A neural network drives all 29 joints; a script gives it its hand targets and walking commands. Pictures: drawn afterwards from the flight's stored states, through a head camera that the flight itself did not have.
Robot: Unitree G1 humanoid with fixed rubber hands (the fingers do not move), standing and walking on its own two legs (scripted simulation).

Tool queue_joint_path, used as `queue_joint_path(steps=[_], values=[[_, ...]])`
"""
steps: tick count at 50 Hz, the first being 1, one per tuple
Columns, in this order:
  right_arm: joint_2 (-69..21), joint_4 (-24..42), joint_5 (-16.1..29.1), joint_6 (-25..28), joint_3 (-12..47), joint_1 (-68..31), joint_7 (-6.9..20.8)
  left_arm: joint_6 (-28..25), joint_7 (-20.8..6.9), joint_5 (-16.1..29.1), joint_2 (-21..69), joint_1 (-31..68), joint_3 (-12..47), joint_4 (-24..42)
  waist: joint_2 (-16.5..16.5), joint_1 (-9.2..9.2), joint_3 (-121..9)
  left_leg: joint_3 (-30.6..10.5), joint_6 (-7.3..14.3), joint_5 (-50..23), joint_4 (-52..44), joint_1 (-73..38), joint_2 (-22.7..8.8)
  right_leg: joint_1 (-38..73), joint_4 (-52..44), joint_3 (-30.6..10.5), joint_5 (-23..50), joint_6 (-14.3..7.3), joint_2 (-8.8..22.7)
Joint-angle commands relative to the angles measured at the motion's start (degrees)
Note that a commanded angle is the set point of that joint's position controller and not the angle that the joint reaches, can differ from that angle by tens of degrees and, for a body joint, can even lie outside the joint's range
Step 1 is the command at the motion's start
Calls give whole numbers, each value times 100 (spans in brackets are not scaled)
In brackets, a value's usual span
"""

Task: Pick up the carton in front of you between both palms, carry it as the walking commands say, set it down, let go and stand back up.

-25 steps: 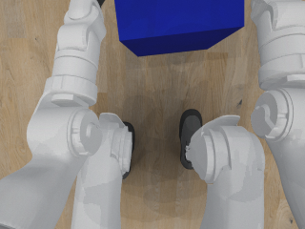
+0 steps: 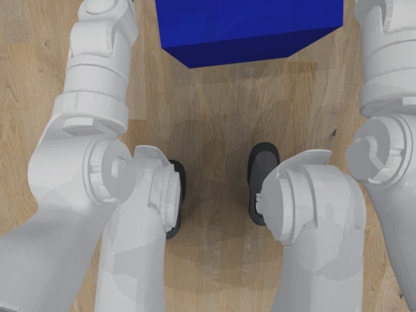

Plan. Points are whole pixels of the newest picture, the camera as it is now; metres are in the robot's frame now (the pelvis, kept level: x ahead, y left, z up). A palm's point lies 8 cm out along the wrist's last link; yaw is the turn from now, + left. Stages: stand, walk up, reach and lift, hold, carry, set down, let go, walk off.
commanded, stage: set down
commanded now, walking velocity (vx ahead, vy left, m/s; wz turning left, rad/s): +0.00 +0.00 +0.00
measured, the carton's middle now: out of the picture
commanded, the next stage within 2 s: let go in 1.30 s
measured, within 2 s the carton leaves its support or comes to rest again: neither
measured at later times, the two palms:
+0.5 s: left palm out of the picture +0.56 +0.12 -0.09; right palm out of the picture +0.57 -0.25 -0.09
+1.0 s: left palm out of the picture +0.56 +0.13 +0.06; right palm out of the picture +0.57 -0.27 +0.06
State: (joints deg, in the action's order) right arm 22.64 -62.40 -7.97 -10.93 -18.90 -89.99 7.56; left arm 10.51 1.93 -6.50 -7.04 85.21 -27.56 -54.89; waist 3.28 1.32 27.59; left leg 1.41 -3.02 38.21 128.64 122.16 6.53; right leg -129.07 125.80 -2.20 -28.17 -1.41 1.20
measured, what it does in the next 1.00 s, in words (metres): rises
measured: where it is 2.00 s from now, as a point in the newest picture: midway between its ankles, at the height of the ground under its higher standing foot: (214, 205)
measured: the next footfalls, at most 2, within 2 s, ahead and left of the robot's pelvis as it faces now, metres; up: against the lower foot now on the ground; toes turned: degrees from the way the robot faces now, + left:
none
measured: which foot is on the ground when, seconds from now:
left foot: down 0.00-1.00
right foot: down 0.00-1.00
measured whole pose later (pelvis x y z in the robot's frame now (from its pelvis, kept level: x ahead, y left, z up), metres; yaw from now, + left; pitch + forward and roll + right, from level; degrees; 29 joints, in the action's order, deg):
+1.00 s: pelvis +0.02 -0.01 +0.16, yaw -1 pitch +46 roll +5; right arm 26.1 -55.3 1.4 -12.8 -11.6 -77.0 2.3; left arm 13.0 9.0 4.4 -10.1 68.6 -17.3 -42.9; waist 0.8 -1.7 1.8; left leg -0.2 -2.5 31.4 94.1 109.3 4.0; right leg -115.3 92.3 -2.0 -23.3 -1.4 -0.7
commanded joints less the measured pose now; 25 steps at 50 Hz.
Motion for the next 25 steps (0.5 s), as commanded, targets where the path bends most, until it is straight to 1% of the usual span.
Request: queue_joint_path(steps=[1,2,3,4,5,7,8,10,12,14,16,19,21,25], values=[[-422,-328,129,130,446,-699,36,-119,5,138,143,752,517,-98,-438,-10,-4857,357,-79,-761,-1287,-1400,23,3612,-806,159,646,183,-247],[549,-213,260,311,423,-742,-289,-287,297,240,-786,638,469,-11,-464,-32,-5103,352,-116,-910,-1275,-1537,-22,3774,-795,141,815,234,-199],[1010,-36,486,476,475,-1077,-557,-425,496,426,-1213,789,557,-20,-525,-68,-5481,326,-128,-1146,-1229,-1576,-48,4004,-755,110,1113,269,-174],[1187,73,772,614,642,-1411,-731,-520,598,670,-1345,991,731,-42,-560,-78,-5969,299,-127,-1448,-1157,-1631,-70,4272,-674,53,1513,267,-167],[1355,147,1054,727,810,-1653,-843,-593,656,948,-1445,1139,948,-57,-572,-46,-6447,278,-130,-1707,-1089,-1658,-94,4549,-561,-6,1912,248,-146],[1464,257,1542,876,1124,-1877,-933,-697,698,1447,-1522,1304,1441,20,-623,27,-7129,251,-115,-2094,-978,-1631,-144,5007,-388,-102,2626,179,-83],[1452,287,1720,911,1266,-1917,-933,-722,702,1641,-1488,1367,1660,111,-630,35,-7403,252,-111,-2178,-959,-1638,-170,5177,-346,-123,2793,153,-52],[1446,264,1977,911,1460,-1884,-902,-713,714,1923,-1434,1431,1988,269,-593,35,-7810,261,-108,-2195,-980,-1705,-206,5410,-320,-117,2847,109,-19],[1514,164,2123,853,1543,-1781,-861,-655,758,2086,-1447,1446,2171,413,-510,30,-8084,292,-111,-2143,-1041,-1880,-211,5495,-354,-54,2706,73,-22],[1603,57,2142,777,1533,-1670,-827,-576,826,2154,-1444,1420,2232,593,-448,48,-8327,323,-119,-2074,-1153,-2090,-187,5549,-439,27,2536,36,-32],[1677,33,2056,701,1467,-1581,-807,-481,903,2135,-1409,1346,2199,808,-452,72,-8625,334,-118,-2019,-1297,-2325,-138,5596,-550,126,2391,7,-52],[1737,237,1872,589,1292,-1476,-796,-331,1023,1975,-1322,1162,2041,1144,-496,94,-8993,338,-82,-1959,-1567,-2633,-54,5540,-775,284,2212,-4,-114],[1748,461,1738,494,1151,-1401,-789,-210,1095,1815,-1251,984,1880,1328,-560,74,-9129,351,-48,-1909,-1807,-2751,-2,5505,-1001,370,2111,-1,-162],[1533,390,1437,341,924,-1111,-712,-35,1109,1436,-1040,516,1493,1102,-662,-58,-8266,329,-10,-1564,-2308,-2328,11,4917,-1529,382,1638,34,-201]])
